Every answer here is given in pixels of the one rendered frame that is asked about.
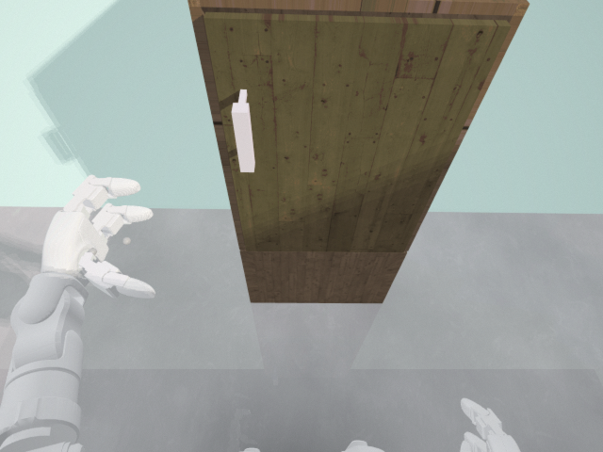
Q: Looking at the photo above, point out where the cupboard door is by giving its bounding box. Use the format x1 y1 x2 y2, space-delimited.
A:
204 12 511 252

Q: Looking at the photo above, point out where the robot right hand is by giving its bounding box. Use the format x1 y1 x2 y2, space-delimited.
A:
460 398 521 452

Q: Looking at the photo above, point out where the handle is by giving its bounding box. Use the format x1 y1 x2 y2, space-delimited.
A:
232 89 255 172

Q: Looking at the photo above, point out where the robot left hand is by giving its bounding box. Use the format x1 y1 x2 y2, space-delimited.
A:
41 175 155 299

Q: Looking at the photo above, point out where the left robot forearm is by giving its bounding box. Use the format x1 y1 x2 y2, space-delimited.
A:
0 272 89 452

